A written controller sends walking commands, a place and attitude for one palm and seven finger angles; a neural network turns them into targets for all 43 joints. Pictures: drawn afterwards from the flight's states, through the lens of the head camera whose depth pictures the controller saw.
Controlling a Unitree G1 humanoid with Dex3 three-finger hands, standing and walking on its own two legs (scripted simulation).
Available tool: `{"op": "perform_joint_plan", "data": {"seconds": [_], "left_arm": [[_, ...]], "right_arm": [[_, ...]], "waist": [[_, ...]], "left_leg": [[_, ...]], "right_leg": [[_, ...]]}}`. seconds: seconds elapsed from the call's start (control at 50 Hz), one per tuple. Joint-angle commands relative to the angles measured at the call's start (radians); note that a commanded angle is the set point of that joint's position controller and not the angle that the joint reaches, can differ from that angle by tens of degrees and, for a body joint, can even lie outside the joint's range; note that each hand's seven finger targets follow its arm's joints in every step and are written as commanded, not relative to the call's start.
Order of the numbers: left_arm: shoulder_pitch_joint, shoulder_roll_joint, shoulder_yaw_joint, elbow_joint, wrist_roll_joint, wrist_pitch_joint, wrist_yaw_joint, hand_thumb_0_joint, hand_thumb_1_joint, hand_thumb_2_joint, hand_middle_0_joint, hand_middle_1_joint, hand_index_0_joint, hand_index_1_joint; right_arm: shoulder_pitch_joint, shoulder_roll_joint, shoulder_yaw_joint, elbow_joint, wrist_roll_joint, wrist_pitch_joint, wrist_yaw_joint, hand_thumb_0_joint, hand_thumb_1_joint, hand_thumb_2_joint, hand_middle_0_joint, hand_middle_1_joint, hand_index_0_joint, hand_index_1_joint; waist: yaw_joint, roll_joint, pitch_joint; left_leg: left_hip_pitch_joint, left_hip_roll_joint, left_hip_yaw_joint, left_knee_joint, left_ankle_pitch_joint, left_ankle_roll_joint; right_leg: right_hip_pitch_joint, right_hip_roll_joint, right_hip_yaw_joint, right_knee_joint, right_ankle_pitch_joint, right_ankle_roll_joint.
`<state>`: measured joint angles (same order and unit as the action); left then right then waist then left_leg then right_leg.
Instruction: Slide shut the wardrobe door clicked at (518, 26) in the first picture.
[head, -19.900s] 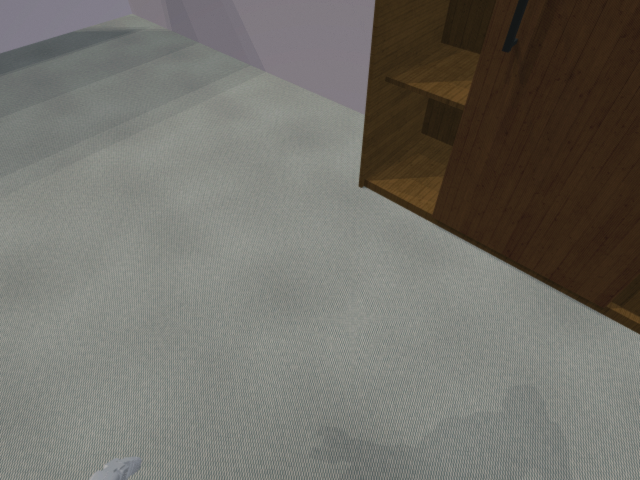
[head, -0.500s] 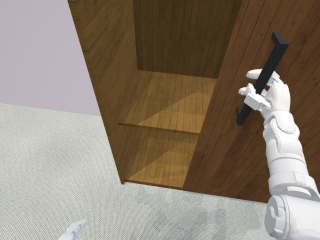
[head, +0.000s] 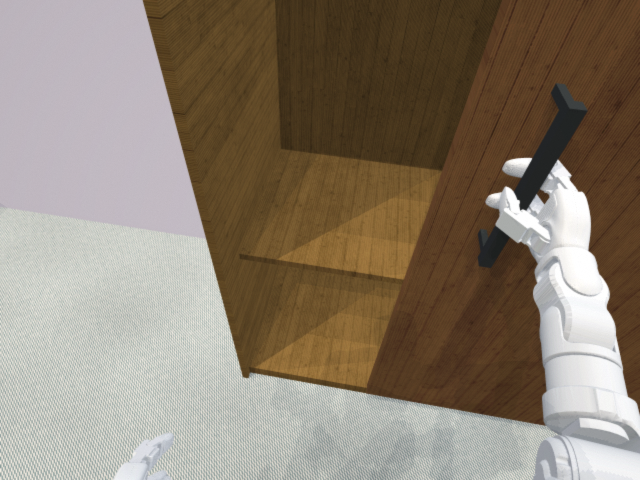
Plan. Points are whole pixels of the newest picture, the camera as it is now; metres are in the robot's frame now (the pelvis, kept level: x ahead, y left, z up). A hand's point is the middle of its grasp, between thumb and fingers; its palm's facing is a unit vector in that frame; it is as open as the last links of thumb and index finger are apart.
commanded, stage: grip the handle and tug to test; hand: right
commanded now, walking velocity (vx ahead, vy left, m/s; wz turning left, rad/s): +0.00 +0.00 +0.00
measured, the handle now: (518, 188) +0.47 -0.20 +0.15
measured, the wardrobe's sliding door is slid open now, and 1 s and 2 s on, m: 0.38 0.38 0.36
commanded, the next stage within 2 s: tug the door sideways, standing still in 0.06 s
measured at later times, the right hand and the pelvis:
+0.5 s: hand (503, 213) +0.41 -0.17 +0.16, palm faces +0.17 +0.99 -0.02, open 5.6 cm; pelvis +0.00 +0.00 +0.00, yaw -4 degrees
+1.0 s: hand (500, 215) +0.41 -0.17 +0.15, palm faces +0.18 +0.98 -0.05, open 5.8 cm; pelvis -0.01 +0.00 +0.00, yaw -5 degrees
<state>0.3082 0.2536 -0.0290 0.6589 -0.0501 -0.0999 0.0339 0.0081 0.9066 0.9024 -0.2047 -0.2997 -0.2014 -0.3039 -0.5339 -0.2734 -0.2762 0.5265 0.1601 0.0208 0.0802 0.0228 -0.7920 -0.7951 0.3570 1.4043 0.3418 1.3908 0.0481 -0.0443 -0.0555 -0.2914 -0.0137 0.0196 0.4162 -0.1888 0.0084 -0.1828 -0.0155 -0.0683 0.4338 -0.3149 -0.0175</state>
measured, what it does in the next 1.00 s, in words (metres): stands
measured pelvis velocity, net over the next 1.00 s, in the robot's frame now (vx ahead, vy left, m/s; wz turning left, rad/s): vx -0.01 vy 0.00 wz -0.09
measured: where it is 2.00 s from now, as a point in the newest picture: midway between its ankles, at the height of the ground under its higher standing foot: outside the picture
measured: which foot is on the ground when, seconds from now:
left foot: down 0.00-1.00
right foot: down 0.00-1.00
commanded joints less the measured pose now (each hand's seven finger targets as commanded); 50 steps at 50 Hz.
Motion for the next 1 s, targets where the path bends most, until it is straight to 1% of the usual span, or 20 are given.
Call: {"op": "perform_joint_plan", "data": {"seconds": [0.0, 0.06, 0.08, 0.14, 0.16, 0.18, 0.24, 0.26, 0.3, 0.38, 0.4, 0.44, 0.48, 0.52, 0.6, 0.68, 0.74, 0.78, 0.84, 0.98], "left_arm": [[-0.075, 0.114, 0.047, -0.155, 0.002, -0.046, 0.003, 0.0, 0.9, 0.9, -0.2, -0.3, -0.2, -0.3], [-0.09, 0.113, 0.047, -0.159, 0.001, -0.041, 0.002, 0.0, 0.9, 0.9, -0.2, -0.3, -0.2, -0.3], [-0.093, 0.116, 0.046, -0.155, 0.0, -0.037, 0.004, 0.0, 0.9, 0.9, -0.2, -0.3, -0.2, -0.3], [-0.104, 0.115, 0.045, -0.159, -0.001, -0.027, 0.009, 0.0, 0.9, 0.9, -0.2, -0.3, -0.2, -0.3], [-0.101, 0.119, 0.041, -0.147, -0.002, -0.021, 0.016, 0.0, 0.9, 0.9, -0.2, -0.3, -0.2, -0.3], [-0.098, 0.117, 0.039, -0.137, -0.001, -0.015, 0.021, 0.0, 0.9, 0.9, -0.2, -0.3, -0.2, -0.3], [-0.079, 0.104, 0.042, -0.115, 0.001, -0.017, 0.024, 0.0, 0.9, 0.9, -0.2, -0.3, -0.2, -0.3], [-0.071, 0.105, 0.044, -0.108, 0.004, -0.017, 0.023, 0.0, 0.9, 0.9, -0.2, -0.3, -0.2, -0.3], [-0.057, 0.101, 0.047, -0.096, 0.01, -0.021, 0.018, 0.0, 0.9, 0.9, -0.2, -0.3, -0.2, -0.3], [-0.054, 0.098, 0.044, -0.077, 0.016, -0.026, 0.01, 0.0, 0.9, 0.9, -0.2, -0.3, -0.2, -0.3], [-0.054, 0.098, 0.045, -0.077, 0.016, -0.029, 0.009, 0.0, 0.9, 0.9, -0.2, -0.3, -0.2, -0.3], [-0.059, 0.095, 0.04, -0.069, 0.014, -0.032, 0.007, 0.0, 0.9, 0.9, -0.2, -0.3, -0.2, -0.3], [-0.059, 0.097, 0.04, -0.064, 0.014, -0.04, 0.005, 0.0, 0.9, 0.9, -0.2, -0.3, -0.2, -0.3], [-0.063, 0.095, 0.037, -0.059, 0.014, -0.049, 0.003, 0.0, 0.9, 0.9, -0.2, -0.3, -0.2, -0.3], [-0.055, 0.095, 0.04, -0.045, 0.016, -0.078, -0.003, 0.0, 0.9, 0.9, -0.2, -0.3, -0.2, -0.3], [-0.038, 0.096, 0.042, -0.027, 0.017, -0.104, -0.012, 0.0, 0.9, 0.9, -0.2, -0.3, -0.2, -0.3], [-0.024, 0.102, 0.046, -0.013, 0.02, -0.121, -0.015, 0.0, 0.9, 0.9, -0.2, -0.3, -0.2, -0.3], [-0.02, 0.104, 0.045, -0.009, 0.02, -0.131, -0.017, 0.0, 0.9, 0.9, -0.2, -0.3, -0.2, -0.3], [-0.019, 0.102, 0.042, -0.003, 0.019, -0.142, -0.02, 0.0, 0.9, 0.9, -0.2, -0.3, -0.2, -0.3], [-0.02, 0.107, 0.043, -0.008, 0.019, -0.16, -0.022, 0.0, 0.9, 0.9, -0.2, -0.3, -0.2, -0.3]], "right_arm": [[-0.242, -0.157, -0.02, -0.371, 0.017, -0.053, 0.02, 0.0, -0.9, -0.9, 0.45, 1.4, 0.45, 1.4], [-0.195, -0.142, -0.016, -0.416, 0.024, -0.027, 0.02, 0.0, -0.9, -0.9, 0.45, 1.4, 0.45, 1.4], [-0.207, -0.162, -0.025, -0.427, 0.022, -0.021, 0.018, 0.0, -0.9, -0.9, 0.45, 1.4, 0.45, 1.4], [-0.179, -0.168, -0.041, -0.415, 0.023, 0.012, 0.016, 0.0, -0.9, -0.9, 0.45, 1.4, 0.45, 1.4], [-0.296, -0.191, -0.033, -0.399, 0.015, 0.019, 0.011, 0.0, -0.9, -0.9, 0.45, 1.4, 0.45, 1.4], [-0.364, -0.175, -0.01, -0.384, 0.01, 0.026, 0.007, 0.0, -0.9, -0.9, 0.45, 1.4, 0.45, 1.4], [-0.476, -0.063, 0.087, -0.342, 0.002, 0.045, -0.015, 0.0, -0.9, -0.9, 0.45, 1.4, 0.45, 1.4], [-0.495, -0.057, 0.091, -0.334, -0.002, 0.044, -0.026, 0.0, -0.9, -0.9, 0.45, 1.4, 0.45, 1.4], [-0.542, -0.022, 0.129, -0.337, -0.014, 0.029, -0.038, 0.0, -0.9, -0.9, 0.45, 1.4, 0.45, 1.4], [-0.596, 0.059, 0.209, -0.286, -0.025, -0.012, -0.044, 0.0, -0.9, -0.9, 0.45, 1.4, 0.45, 1.4], [-0.625, 0.056, 0.216, -0.294, -0.027, -0.027, -0.045, 0.0, -0.9, -0.9, 0.45, 1.4, 0.45, 1.4], [-0.641, 0.096, 0.253, -0.253, -0.028, -0.046, -0.04, 0.0, -0.9, -0.9, 0.45, 1.4, 0.45, 1.4], [-0.672, 0.122, 0.279, -0.228, -0.026, -0.068, -0.037, 0.0, -0.9, -0.9, 0.45, 1.4, 0.45, 1.4], [-0.695, 0.144, 0.295, -0.199, -0.022, -0.083, -0.036, 0.0, -0.9, -0.9, 0.45, 1.4, 0.45, 1.4], [-0.773, 0.185, 0.337, -0.204, -0.017, -0.129, -0.039, 0.0, -0.9, -0.9, 0.45, 1.4, 0.45, 1.4], [-0.787, 0.247, 0.383, -0.167, -0.015, -0.155, -0.045, 0.0, -0.9, -0.9, 0.45, 1.4, 0.45, 1.4], [-0.801, 0.234, 0.377, -0.163, -0.014, -0.171, -0.048, 0.0, -0.9, -0.9, 0.45, 1.4, 0.45, 1.4], [-0.8, 0.229, 0.376, -0.154, -0.017, -0.176, -0.043, 0.0, -0.9, -0.9, 0.45, 1.4, 0.45, 1.4], [-0.791, 0.242, 0.376, -0.12, -0.008, -0.179, -0.037, 0.0, -0.9, -0.9, 0.45, 1.4, 0.45, 1.4], [-0.792, 0.227, 0.363, -0.129, -0.006, -0.187, -0.031, 0.0, -0.9, -0.9, 0.45, 1.4, 0.45, 1.4]], "waist": [[-0.073, -0.012, -0.366], [-0.074, 0.014, -0.364], [-0.07, 0.002, -0.354], [-0.071, 0.036, -0.329], [-0.045, 0.017, -0.305], [-0.03, 0.016, -0.285], [0.001, -0.027, -0.306], [0.0, -0.02, -0.327], [0.011, -0.025, -0.365], [0.024, 0.012, -0.358], [0.023, 0.002, -0.374], [0.024, -0.024, -0.362], [0.03, 0.011, -0.351], [0.031, -0.02, -0.342], [0.041, -0.037, -0.356], [0.049, -0.008, -0.339], [0.048, 0.009, -0.371], [0.044, -0.018, -0.364], [0.042, -0.01, -0.339], [0.039, 0.017, -0.357]], "left_leg": [[0.279, 0.014, 0.015, 0.039, 0.515, 0.028], [0.293, 0.016, 0.017, 0.041, 0.561, 0.025], [0.288, 0.016, 0.014, 0.038, 0.562, 0.027], [0.295, 0.017, 0.017, 0.038, 0.573, 0.024], [0.265, 0.017, 0.016, 0.032, 0.551, 0.024], [0.246, 0.016, 0.016, 0.03, 0.536, 0.025], [0.178, 0.013, 0.026, 0.035, 0.511, 0.022], [0.17, 0.012, 0.03, 0.04, 0.504, 0.022], [0.157, 0.011, 0.031, 0.045, 0.51, 0.02], [0.133, 0.01, 0.033, 0.047, 0.48, 0.021], [0.136, 0.011, 0.034, 0.052, 0.468, 0.022], [0.105, 0.01, 0.037, 0.051, 0.418, 0.024], [0.099, 0.008, 0.038, 0.047, 0.388, 0.026], [0.079, 0.008, 0.038, 0.048, 0.355, 0.027], [0.043, 0.006, 0.041, 0.05, 0.311, 0.029], [0.013, 0.003, 0.047, 0.054, 0.284, 0.03], [0.015, 0.0, 0.049, 0.063, 0.291, 0.028], [0.009, 0.002, 0.047, 0.065, 0.285, 0.031], [0.001, 0.0, 0.047, 0.064, 0.281, 0.031], [0.015, 0.003, 0.048, 0.076, 0.3, 0.029]], "right_leg": [[0.091, -0.011, 0.048, -0.004, 0.662, 0.026], [0.098, -0.012, 0.043, -0.002, 0.695, 0.028], [0.098, -0.012, 0.041, 0.001, 0.688, 0.024], [0.079, -0.009, 0.037, -0.005, 0.657, 0.018], [0.079, -0.006, 0.039, -0.004, 0.627, 0.016], [0.076, -0.007, 0.045, 0.001, 0.619, 0.013], [0.13, -0.007, 0.061, 0.028, 0.676, 0.025], [0.142, -0.007, 0.069, 0.035, 0.693, 0.031], [0.179, -0.008, 0.078, 0.049, 0.737, 0.035], [0.181, -0.009, 0.089, 0.054, 0.716, 0.033], [0.184, -0.008, 0.096, 0.052, 0.71, 0.036], [0.194, -0.008, 0.104, 0.05, 0.678, 0.043], [0.18, -0.008, 0.109, 0.046, 0.64, 0.04], [0.175, -0.003, 0.111, 0.042, 0.582, 0.039], [0.199, -0.007, 0.129, 0.043, 0.57, 0.05], [0.195, -0.009, 0.141, 0.043, 0.558, 0.055], [0.204, -0.011, 0.145, 0.047, 0.569, 0.059], [0.202, -0.008, 0.147, 0.048, 0.576, 0.063], [0.182, -0.004, 0.142, 0.046, 0.544, 0.059], [0.169, 0.001, 0.139, 0.054, 0.551, 0.053]]}}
